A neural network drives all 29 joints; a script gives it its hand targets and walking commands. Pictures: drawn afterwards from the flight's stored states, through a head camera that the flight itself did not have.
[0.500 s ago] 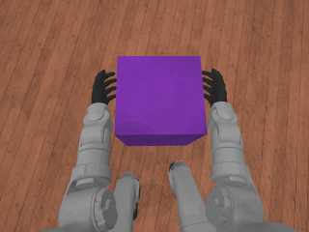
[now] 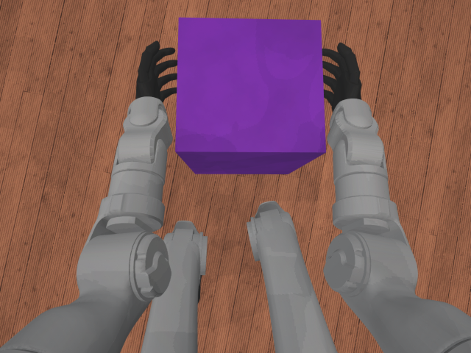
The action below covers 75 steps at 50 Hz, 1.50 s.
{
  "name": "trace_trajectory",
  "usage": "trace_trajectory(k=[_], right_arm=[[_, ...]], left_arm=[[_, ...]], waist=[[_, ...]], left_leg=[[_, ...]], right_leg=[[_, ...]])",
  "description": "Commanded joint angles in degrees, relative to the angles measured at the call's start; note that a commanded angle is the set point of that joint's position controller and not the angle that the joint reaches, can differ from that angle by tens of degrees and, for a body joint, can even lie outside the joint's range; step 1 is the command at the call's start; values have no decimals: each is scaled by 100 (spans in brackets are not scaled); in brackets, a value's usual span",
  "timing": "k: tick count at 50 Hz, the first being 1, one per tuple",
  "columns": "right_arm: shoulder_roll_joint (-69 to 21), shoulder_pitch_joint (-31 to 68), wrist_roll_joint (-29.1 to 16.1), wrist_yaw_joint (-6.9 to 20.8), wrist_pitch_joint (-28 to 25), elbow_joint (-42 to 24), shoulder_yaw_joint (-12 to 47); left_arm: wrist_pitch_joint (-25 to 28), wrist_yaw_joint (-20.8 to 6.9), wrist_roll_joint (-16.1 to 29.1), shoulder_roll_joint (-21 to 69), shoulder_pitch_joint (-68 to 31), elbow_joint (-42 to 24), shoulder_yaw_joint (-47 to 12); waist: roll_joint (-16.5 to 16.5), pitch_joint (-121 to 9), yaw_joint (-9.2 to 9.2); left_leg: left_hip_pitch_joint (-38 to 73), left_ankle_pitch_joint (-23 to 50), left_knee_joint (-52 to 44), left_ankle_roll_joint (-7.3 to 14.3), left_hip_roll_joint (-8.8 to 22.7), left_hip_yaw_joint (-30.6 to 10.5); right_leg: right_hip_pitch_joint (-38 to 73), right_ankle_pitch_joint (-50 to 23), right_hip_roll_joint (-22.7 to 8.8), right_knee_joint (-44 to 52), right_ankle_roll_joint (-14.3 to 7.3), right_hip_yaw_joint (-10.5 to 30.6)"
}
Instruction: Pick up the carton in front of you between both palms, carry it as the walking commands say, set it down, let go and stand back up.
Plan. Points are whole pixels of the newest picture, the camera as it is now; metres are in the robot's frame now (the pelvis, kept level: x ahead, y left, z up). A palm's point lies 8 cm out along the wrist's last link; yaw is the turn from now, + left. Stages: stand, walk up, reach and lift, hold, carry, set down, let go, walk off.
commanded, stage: set down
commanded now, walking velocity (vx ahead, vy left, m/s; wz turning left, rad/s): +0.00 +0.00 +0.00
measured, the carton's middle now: (245, 112) +0.47 -0.09 -0.19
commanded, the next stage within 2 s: none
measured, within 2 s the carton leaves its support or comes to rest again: rests again in 1.82 s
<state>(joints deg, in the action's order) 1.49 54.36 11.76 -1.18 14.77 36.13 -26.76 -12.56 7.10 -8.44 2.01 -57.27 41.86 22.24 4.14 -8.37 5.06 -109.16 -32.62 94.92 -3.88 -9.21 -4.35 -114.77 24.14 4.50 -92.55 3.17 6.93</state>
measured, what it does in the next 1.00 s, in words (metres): lowers itself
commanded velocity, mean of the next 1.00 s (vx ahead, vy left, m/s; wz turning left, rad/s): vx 0.00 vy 0.00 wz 0.00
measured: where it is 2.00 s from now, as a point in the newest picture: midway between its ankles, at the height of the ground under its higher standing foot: (232, 270)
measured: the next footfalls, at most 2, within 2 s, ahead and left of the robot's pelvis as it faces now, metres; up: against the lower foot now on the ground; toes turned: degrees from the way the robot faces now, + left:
none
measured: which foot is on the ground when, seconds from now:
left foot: down 0.00-1.00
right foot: down 0.00-1.00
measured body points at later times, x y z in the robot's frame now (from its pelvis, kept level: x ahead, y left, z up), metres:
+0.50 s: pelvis -0.02 +0.00 -0.10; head +0.33 -0.06 +0.17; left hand +0.54 +0.03 -0.26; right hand +0.47 -0.27 -0.26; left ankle +0.07 +0.13 -0.49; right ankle +0.11 -0.13 -0.49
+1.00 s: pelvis -0.02 +0.01 -0.13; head +0.35 -0.03 +0.13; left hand +0.54 +0.03 -0.30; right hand +0.47 -0.27 -0.30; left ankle +0.07 +0.13 -0.49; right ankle +0.11 -0.13 -0.49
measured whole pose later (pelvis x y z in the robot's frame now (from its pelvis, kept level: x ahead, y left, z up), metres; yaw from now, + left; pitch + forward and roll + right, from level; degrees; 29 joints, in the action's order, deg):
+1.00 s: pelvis -0.02 +0.01 -0.13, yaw +1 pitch +43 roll +0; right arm 12.3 72.7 7.6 1.7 13.0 49.4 -28.9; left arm -11.6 11.0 -2.1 -8.0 -81.9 58.8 11.2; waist 5.3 12.7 9.7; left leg -127.9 -36.3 121.4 -4.4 -13.7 -3.7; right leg -131.3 28.9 1.3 -117.4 4.4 4.4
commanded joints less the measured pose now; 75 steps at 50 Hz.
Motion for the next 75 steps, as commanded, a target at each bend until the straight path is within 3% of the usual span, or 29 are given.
trace_trajectory(k=[1, 14, 26, 30, 34, 43, 47, 53, 65, 75], right_arm=[[-4917, 3442, -608, 1167, 36, 184, 2962], [-4386, 4413, -550, 1259, 106, 597, 2442], [-3706, 5304, -1012, 1380, -76, 544, 2476], [-3574, 5385, -1164, 1468, -161, 519, 2445], [-3497, 5188, -1240, 1523, -204, 658, 2354], [-3192, 4993, -980, 1700, -206, 1027, 1931], [-2995, 5147, -935, 1719, -260, 1036, 1877], [-2677, 5152, -785, 1713, -289, 1258, 1702], [-2043, 4806, -437, 1651, -306, 1890, 1056], [-1444, 4361, -308, 1576, -332, 2312, 735]], left_arm=[[134, -1080, 514, 5034, -3811, -17, -2708], [73, -1080, 436, 4441, -4848, 645, -2081], [193, -928, 950, 4033, -5707, 604, -2595], [256, -908, 1137, 4150, -5795, 528, -2864], [315, -867, 1266, 4315, -5726, 439, -3125], [301, -924, 1062, 4214, -5410, 849, -2858], [337, -933, 1096, 4046, -5507, 938, -2773], [335, -957, 881, 3579, -5381, 1359, -2400], [312, -1069, 402, 2669, -4991, 1920, -1739], [287, -1109, 152, 2049, -4479, 2348, -1476]], waist=[[-332, -5943, 379], [-336, -5470, 555], [-30, -5412, 903], [470, -5114, 1052], [722, -5193, 1158], [903, -4305, 1217], [826, -3993, 1242], [668, -3374, 1109], [697, -2346, 805], [648, -1793, 683]], left_leg=[[1407, 936, -651, 91, -472, 863], [409, 571, 326, 178, -498, 991], [655, 866, 1185, 142, -413, 986], [664, 1264, 1436, 91, -395, 1027], [801, 1613, 1556, 68, -378, 975], [511, 1465, 1576, 106, -371, 835], [374, 1370, 1586, 153, -363, 765], [77, 963, 1564, 221, -347, 741], [-415, 522, 1569, 302, -251, 715], [-496, 335, 1644, 333, -169, 684]], right_leg=[[4712, -1713, 353, 420, 32, -1012], [3915, -1371, 263, -449, 40, -1125], [3137, -1712, 86, -1341, 31, -1275], [2854, -2130, 88, -1545, -48, -1203], [2824, -2475, 73, -1709, -75, -1213], [1850, -2003, -3, -1814, -146, -1224], [1629, -1841, -35, -1877, -190, -1210], [1370, -1387, -75, -1888, -234, -1139], [977, -853, -91, -1880, -361, -958], [804, -562, -102, -1923, -409, -902]])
